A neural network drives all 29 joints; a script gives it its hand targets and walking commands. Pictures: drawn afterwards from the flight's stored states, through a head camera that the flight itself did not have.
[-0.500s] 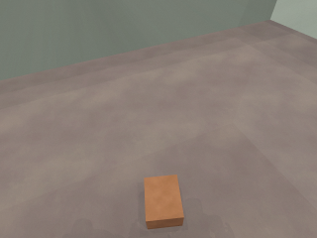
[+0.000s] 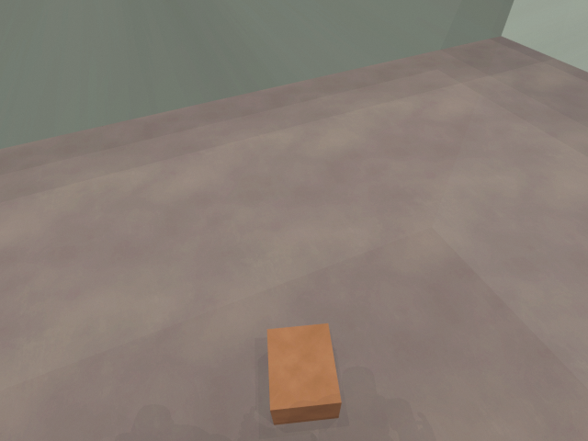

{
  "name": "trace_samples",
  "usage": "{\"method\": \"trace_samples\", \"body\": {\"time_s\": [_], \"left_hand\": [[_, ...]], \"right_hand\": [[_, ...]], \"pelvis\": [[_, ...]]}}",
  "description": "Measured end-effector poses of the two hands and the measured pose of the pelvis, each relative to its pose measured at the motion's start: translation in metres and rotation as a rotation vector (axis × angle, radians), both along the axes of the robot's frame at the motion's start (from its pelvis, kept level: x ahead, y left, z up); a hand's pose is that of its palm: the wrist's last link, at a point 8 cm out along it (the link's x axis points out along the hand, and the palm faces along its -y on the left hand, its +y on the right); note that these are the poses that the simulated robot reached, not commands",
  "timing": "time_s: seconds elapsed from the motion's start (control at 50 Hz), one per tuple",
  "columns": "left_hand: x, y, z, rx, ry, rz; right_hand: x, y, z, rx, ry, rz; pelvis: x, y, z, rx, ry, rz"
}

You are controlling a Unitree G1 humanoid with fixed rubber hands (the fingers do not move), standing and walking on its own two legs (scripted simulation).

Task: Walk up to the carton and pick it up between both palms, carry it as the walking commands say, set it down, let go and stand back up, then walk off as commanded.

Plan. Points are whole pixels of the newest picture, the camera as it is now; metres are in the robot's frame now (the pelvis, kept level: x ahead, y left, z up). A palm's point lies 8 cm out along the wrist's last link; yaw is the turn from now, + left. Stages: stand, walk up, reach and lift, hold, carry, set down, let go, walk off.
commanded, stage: walk off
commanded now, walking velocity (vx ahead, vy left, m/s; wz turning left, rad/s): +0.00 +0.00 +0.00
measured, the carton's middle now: (301, 372) +0.48 +0.05 -0.70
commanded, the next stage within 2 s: stand in 1.66 s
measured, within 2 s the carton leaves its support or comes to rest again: neither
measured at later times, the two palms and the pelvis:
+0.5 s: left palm out of the picture +0.06 +0.24 -0.13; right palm out of the picture +0.04 -0.30 -0.15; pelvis -0.01 -0.03 -0.01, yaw -10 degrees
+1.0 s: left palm out of the picture +0.09 +0.27 -0.14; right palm out of the picture +0.01 -0.27 -0.11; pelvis -0.01 +0.03 +0.00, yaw -23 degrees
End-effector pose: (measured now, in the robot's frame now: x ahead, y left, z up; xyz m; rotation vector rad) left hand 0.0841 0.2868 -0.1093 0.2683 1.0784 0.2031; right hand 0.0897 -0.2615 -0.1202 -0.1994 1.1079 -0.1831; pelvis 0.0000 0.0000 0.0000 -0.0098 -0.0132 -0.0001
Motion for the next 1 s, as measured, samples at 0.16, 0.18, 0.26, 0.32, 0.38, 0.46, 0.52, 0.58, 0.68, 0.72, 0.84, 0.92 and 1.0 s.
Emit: {"method": "trace_samples", "body": {"time_s": [0.16,0.18,0.26,0.32,0.38,0.46,0.52,0.58,0.68,0.72,0.84,0.92,1.0], "left_hand": [[-0.003,0.000,-0.002,-0.003,0.018,0.005],[-0.004,-0.001,-0.003,-0.006,0.030,0.007],[-0.012,0.000,-0.007,-0.011,0.079,0.007],[-0.017,-0.005,-0.012,-0.009,0.125,-0.016],[-0.020,-0.014,-0.013,0.005,0.168,-0.050],[-0.020,-0.032,-0.018,0.031,0.194,-0.108],[-0.019,-0.048,-0.016,0.023,0.199,-0.123],[-0.020,-0.058,-0.009,0.014,0.221,-0.136],[-0.016,-0.061,-0.003,0.017,0.250,-0.167],[-0.015,-0.058,-0.003,0.019,0.259,-0.177],[-0.017,-0.040,-0.010,0.015,0.299,-0.206],[-0.011,-0.023,-0.025,-0.011,0.308,-0.224],[0.006,-0.017,-0.032,-0.021,0.304,-0.291]], "right_hand": [[-0.001,0.000,0.000,0.000,0.009,-0.004],[-0.003,0.000,0.000,-0.001,0.016,-0.007],[-0.011,0.000,-0.001,-0.009,0.037,-0.031],[-0.020,-0.007,-0.004,-0.013,0.043,-0.071],[-0.032,-0.016,-0.009,-0.005,0.052,-0.118],[-0.042,-0.035,-0.024,0.020,0.044,-0.181],[-0.053,-0.041,-0.028,0.032,0.074,-0.212],[-0.061,-0.045,-0.021,0.038,0.088,-0.232],[-0.064,-0.045,-0.014,0.040,0.086,-0.261],[-0.062,-0.044,-0.011,0.035,0.080,-0.268],[-0.048,-0.032,-0.001,0.007,0.036,-0.285],[-0.050,-0.017,0.003,-0.032,0.012,-0.302],[-0.077,-0.008,0.014,-0.062,0.013,-0.386]], "pelvis": [[0.000,0.000,0.000,0.000,-0.001,-0.001],[-0.001,0.001,0.000,0.000,-0.001,-0.003],[-0.002,0.003,0.000,0.004,0.001,-0.018],[-0.002,0.001,-0.002,0.018,0.005,-0.053],[-0.002,-0.007,-0.004,0.034,0.014,-0.100],[-0.003,-0.024,-0.014,0.059,0.007,-0.168],[-0.006,-0.032,-0.012,0.055,-0.010,-0.187],[-0.008,-0.035,-0.004,0.062,-0.008,-0.207],[-0.010,-0.033,0.004,0.065,0.014,-0.243],[-0.011,-0.029,0.006,0.061,0.022,-0.254],[-0.015,-0.008,0.006,0.049,0.052,-0.290],[-0.015,0.014,-0.001,0.017,0.064,-0.315],[-0.014,0.028,0.000,0.012,0.050,-0.397]]}}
